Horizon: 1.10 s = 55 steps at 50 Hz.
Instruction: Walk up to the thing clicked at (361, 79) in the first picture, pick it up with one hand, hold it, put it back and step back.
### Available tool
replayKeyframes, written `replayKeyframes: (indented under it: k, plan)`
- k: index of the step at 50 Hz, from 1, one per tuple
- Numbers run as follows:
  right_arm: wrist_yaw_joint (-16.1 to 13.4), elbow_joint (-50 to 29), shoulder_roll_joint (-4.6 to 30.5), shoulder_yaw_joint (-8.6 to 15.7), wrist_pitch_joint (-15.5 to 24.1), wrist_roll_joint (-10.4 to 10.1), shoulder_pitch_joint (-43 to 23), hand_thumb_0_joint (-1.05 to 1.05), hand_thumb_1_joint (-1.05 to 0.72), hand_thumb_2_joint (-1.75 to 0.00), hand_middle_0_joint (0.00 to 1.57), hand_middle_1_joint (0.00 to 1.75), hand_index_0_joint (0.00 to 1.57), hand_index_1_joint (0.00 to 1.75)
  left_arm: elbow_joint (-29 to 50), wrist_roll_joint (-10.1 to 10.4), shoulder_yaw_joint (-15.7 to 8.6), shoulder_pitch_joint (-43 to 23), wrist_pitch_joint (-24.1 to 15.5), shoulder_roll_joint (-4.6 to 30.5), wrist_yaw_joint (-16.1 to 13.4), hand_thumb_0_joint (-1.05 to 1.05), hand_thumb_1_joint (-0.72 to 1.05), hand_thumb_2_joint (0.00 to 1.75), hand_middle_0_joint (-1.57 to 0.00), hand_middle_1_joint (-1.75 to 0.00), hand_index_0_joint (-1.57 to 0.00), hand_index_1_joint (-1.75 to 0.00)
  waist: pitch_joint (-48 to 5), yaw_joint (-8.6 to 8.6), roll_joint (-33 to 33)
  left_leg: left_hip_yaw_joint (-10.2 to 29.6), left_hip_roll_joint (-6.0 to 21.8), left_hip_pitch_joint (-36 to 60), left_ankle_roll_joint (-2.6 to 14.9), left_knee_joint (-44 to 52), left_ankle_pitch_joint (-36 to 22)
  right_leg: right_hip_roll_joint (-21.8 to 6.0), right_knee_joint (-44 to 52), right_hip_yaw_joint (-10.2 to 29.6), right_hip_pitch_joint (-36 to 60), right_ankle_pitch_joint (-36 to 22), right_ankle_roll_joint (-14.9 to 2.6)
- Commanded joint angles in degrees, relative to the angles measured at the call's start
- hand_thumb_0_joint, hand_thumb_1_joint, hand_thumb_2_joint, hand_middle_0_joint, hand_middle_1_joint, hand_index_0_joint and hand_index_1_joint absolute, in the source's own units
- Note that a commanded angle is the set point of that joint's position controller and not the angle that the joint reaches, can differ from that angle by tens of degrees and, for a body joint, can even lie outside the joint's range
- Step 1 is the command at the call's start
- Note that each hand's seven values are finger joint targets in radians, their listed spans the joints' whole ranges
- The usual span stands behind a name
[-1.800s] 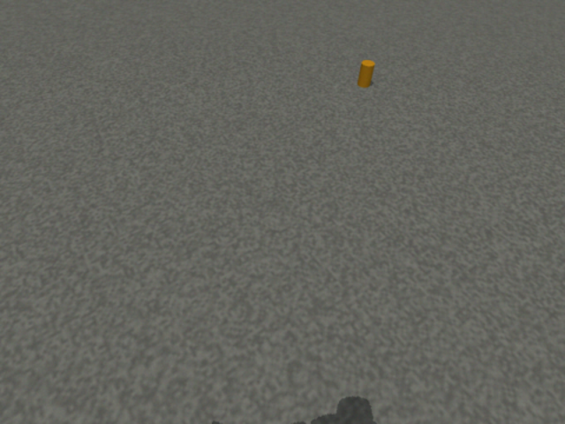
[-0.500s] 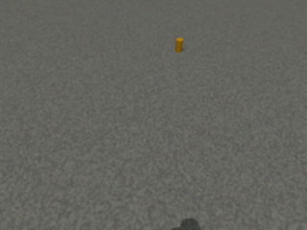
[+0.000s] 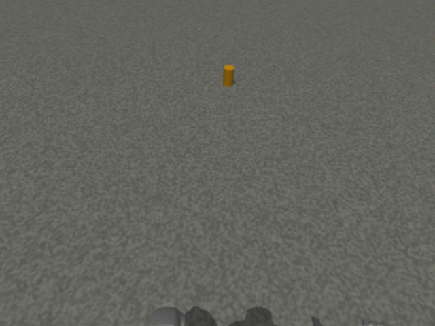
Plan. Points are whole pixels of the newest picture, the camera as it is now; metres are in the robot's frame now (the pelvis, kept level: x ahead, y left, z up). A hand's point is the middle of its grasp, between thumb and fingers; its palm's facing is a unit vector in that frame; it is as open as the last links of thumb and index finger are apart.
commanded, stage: walk up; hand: left
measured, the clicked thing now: (228, 75) +2.07 +0.05 -0.70
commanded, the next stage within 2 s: none
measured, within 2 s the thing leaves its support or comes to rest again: neither
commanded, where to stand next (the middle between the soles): +1.65 -0.10 m, yaw -6 degrees
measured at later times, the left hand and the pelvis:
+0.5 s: hand (138, 182) +0.48 +0.26 -0.12, palm faces -0.20 -0.90 -0.39, open 7.4 cm; pelvis +0.31 +0.00 -0.01, yaw -6 degrees
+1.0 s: hand (150, 152) +0.64 +0.27 -0.16, palm faces -0.10 -0.92 -0.37, open 7.4 cm; pelvis +0.60 -0.02 -0.02, yaw -6 degrees
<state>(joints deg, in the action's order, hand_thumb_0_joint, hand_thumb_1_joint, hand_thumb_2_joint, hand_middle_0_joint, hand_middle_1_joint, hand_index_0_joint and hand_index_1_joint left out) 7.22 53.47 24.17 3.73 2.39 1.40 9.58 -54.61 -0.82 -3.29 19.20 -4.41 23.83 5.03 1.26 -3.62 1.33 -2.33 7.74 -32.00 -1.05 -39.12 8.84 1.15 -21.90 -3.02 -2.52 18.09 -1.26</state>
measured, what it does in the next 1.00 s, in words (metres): walks ahead: left foot, then right foot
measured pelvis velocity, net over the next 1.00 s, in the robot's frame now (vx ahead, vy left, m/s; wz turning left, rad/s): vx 0.60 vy -0.02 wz -0.10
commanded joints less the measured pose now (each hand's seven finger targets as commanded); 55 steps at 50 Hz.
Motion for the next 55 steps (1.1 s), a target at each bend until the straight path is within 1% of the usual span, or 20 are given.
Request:
replayKeyframes:
  k: [1,4,6,7,9,11,16,23,26,27,28,30,34,38,44,48,49,50,51,55]
  plan:
    - [-1.24,-6.75,10.78,4.04,2.73,-0.22,-6.94,0.0,-0.9,-0.9,0.2,0.3,0.2,0.3,6.61,0.1,-4.45,-6.11,-1.93,18.13,-1.32,0.0,0.9,0.9,-0.2,-0.3,-0.2,-0.3,2.43,1.43,-4.21,-2.47,-1.27,11.86,0.93,5.79,-3.45,-14.48,9.92,9.4,-10.8,2.92,-9.3]
    - [-2.94,-1.49,15.17,6.61,3.57,0.98,13.0,0.0,-0.9,-0.9,0.2,0.3,0.2,0.3,7.27,0.05,-2.85,-4.95,-1.48,14.11,-1.71,0.0,0.9,0.9,-0.2,-0.3,-0.2,-0.3,-8.02,10.95,6.57,-1.6,-4.23,40.22,4.79,9.94,6.7,-7.85,-23.1,2.07,-19.21,-17.88,-5.15]
    - [-4.42,-3.33,23.26,8.63,4.32,0.26,16.25,0.0,-0.9,-0.9,0.2,0.3,0.2,0.3,8.12,1.25,-0.98,-1.6,-1.43,11.02,-2.65,0.0,0.9,0.9,-0.2,-0.3,-0.2,-0.3,-11.51,11.43,14.76,42.85,19.06,47.5,12.58,29.24,34.9,3.59,-49.14,7.31,-41.06,10.41,-2.42]
    - [-4.23,-4.57,22.83,8.93,4.15,-1.27,11.16,0.0,-0.9,-0.9,0.2,0.3,0.2,0.3,7.69,0.83,-1.1,-3.53,-1.71,14.97,-3.0,0.0,0.9,0.9,-0.2,-0.3,-0.2,-0.3,-8.84,9.67,8.36,41.92,20.17,40.77,15.3,30.55,35.52,-1.28,-52.61,12.03,-40.18,6.52,-3.06]
    - [-4.47,-6.33,16.68,6.14,4.4,-1.4,4.58,0.0,-0.9,-0.9,0.2,0.3,0.2,0.3,5.3,1.69,-1.67,-3.21,-1.9,15.44,-2.19,0.0,0.9,0.9,-0.2,-0.3,-0.2,-0.3,-2.52,5.88,2.78,20.34,12.94,31.77,12.27,26.44,21.24,-6.18,-46.07,10.72,-37.82,-0.68,-1.27]
    - [-4.55,-5.98,14.28,4.81,5.0,-1.46,5.36,0.0,-0.9,-0.9,0.2,0.3,0.2,0.3,4.3,1.44,-2.06,-2.55,-1.37,14.06,-1.33,0.0,0.9,0.9,-0.2,-0.3,-0.2,-0.3,-1.74,5.08,4.94,10.96,10.67,27.28,11.68,26.95,9.87,-8.15,-39.88,8.8,-33.59,-1.86,0.15]
    - [-4.14,-7.09,16.05,4.67,5.75,-1.01,4.26,0.0,-0.9,-0.9,0.2,0.3,0.2,0.3,7.2,0.61,-2.06,-10.5,-0.11,11.96,0.96,0.0,0.9,0.9,-0.2,-0.3,-0.2,-0.3,2.64,5.12,5.43,4.66,11.37,23.55,14.04,31.72,11.0,-9.83,-24.95,4.78,-33.02,-5.55,2.06]
    - [-4.42,-5.43,16.64,4.61,4.31,-0.98,5.72,0.0,-0.9,-0.9,0.2,0.3,0.2,0.3,6.49,0.6,-2.5,-15.28,0.04,10.9,1.52,0.0,0.9,0.9,-0.2,-0.3,-0.2,-0.3,-0.12,4.6,3.11,-2.66,8.54,25.67,9.68,24.18,0.47,-5.98,-11.81,-0.83,-20.1,-15.72,-0.74]
    - [-4.75,-5.42,13.5,3.1,3.71,-0.47,7.35,0.0,-0.9,-0.9,0.2,0.3,0.2,0.3,2.06,0.23,-4.81,-0.27,-0.45,15.05,-0.23,0.0,0.9,0.9,-0.2,-0.3,-0.2,-0.3,-9.24,-3.59,-7.24,-7.81,1.42,17.99,6.17,-5.42,-8.71,-1.83,-7.97,-1.72,5.74,-6.82,-2.78]
    - [-4.71,-6.31,8.57,1.49,3.71,-0.83,11.13,0.0,-0.9,-0.9,0.2,0.3,0.2,0.3,1.53,-0.35,-6.8,6.44,-0.7,20.31,-1.36,0.0,0.9,0.9,-0.2,-0.3,-0.2,-0.3,-13.04,-5.23,-20.26,-7.21,-3.44,5.91,4.21,-21.41,9.67,-13.05,-4.52,16.42,15.88,7.77,-4.28]
    - [-4.91,-6.63,10.42,1.7,3.61,-1.8,11.73,0.0,-0.9,-0.9,0.2,0.3,0.2,0.3,3.25,0.72,-6.97,5.33,-0.96,24.49,-1.9,0.0,0.9,0.9,-0.2,-0.3,-0.2,-0.3,-11.8,-4.24,-20.41,-2.62,-8.66,-6.56,2.34,-30.35,20.6,-25.31,7.49,44.29,18.66,12.25,-11.63]
    - [-5.28,-4.69,14.8,2.74,3.07,-1.99,6.69,0.0,-0.9,-0.9,0.2,0.3,0.2,0.3,5.63,2.29,-6.04,-2.16,-1.05,21.06,-2.3,0.0,0.9,0.9,-0.2,-0.3,-0.2,-0.3,-5.26,-1.61,-5.63,6.3,-1.8,-5.3,3.1,-33.81,12.25,-22.29,7.8,33.35,6.95,7.09,-11.87]
    - [-4.02,-2.19,12.32,2.53,2.08,-1.18,11.23,0.0,-0.9,-0.9,0.2,0.3,0.2,0.3,6.6,1.69,-4.27,-7.06,-2.3,15.46,-2.67,0.0,0.9,0.9,-0.2,-0.3,-0.2,-0.3,-0.73,3.41,-9.83,5.02,0.29,1.43,2.53,-23.11,5.36,-14.87,9.14,14.95,-8.08,-1.85,-9.07]
    - [-2.23,-4.16,12.0,3.24,1.62,-0.41,5.74,0.0,-0.9,-0.9,0.2,0.3,0.2,0.3,8.27,0.77,-4.54,-7.58,-3.21,16.24,-2.54,0.0,0.9,0.9,-0.2,-0.3,-0.2,-0.3,1.59,3.01,-8.14,3.09,1.32,-0.82,0.4,-10.82,3.43,-15.97,12.71,11.64,-11.18,8.03,-11.67]
    - [-1.23,-6.13,9.87,3.32,2.91,-0.29,-1.96,0.0,-0.9,-0.9,0.2,0.3,0.2,0.3,7.47,0.55,-4.39,-4.76,-2.94,16.45,-2.21,0.0,0.9,0.9,-0.2,-0.3,-0.2,-0.3,0.98,1.31,-7.04,-0.44,-0.82,8.96,1.06,4.82,-5.92,-14.0,8.49,5.66,-10.92,-0.28,-9.45]
    - [-2.07,-3.2,12.95,5.06,3.16,-0.12,7.28,0.0,-0.9,-0.9,0.2,0.3,0.2,0.3,7.66,0.08,-3.35,-4.94,-2.31,15.44,-2.61,0.0,0.9,0.9,-0.2,-0.3,-0.2,-0.3,-2.09,7.49,0.03,-2.84,-4.79,27.71,4.1,7.45,2.5,-12.02,-9.75,2.17,-16.27,-14.76,-7.08]
    - [-2.93,-1.32,16.14,6.22,3.61,0.74,15.37,0.0,-0.9,-0.9,0.2,0.3,0.2,0.3,7.6,0.45,-1.96,-2.17,-2.05,12.05,-2.8,0.0,0.9,0.9,-0.2,-0.3,-0.2,-0.3,-7.18,10.75,9.38,4.91,-0.4,38.71,7.68,11.65,11.13,-7.57,-28.48,-1.69,-22.93,-15.21,-4.56]
    - [-3.84,-2.55,21.0,7.25,4.05,1.2,18.16,0.0,-0.9,-0.9,0.2,0.3,0.2,0.3,8.6,1.53,-0.63,0.31,-1.94,7.01,-2.96,0.0,0.9,0.9,-0.2,-0.3,-0.2,-0.3,-9.83,10.53,21.02,33.26,15.17,47.4,12.75,19.24,18.8,1.37,-45.0,-0.43,-37.96,10.29,-1.02]
    - [-4.04,-3.93,22.73,7.72,3.89,-1.41,16.21,0.0,-0.9,-0.9,0.2,0.3,0.2,0.3,8.14,1.34,-1.77,-1.38,-1.77,13.85,-3.92,0.0,0.9,0.9,-0.2,-0.3,-0.2,-0.3,-11.69,10.76,10.59,42.73,19.48,45.63,17.89,24.46,20.96,-0.09,-49.0,6.09,-40.51,12.29,-2.33]
    - [-5.03,-5.85,14.59,4.18,3.94,-2.17,7.17,0.0,-0.9,-0.9,0.2,0.3,0.2,0.3,4.15,1.8,-1.58,0.17,-1.51,14.1,-3.09,0.0,0.9,0.9,-0.2,-0.3,-0.2,-0.3,-2.62,5.03,5.72,14.38,10.37,29.76,12.57,23.36,-0.35,-7.43,-42.38,7.51,-34.12,0.32,-1.05]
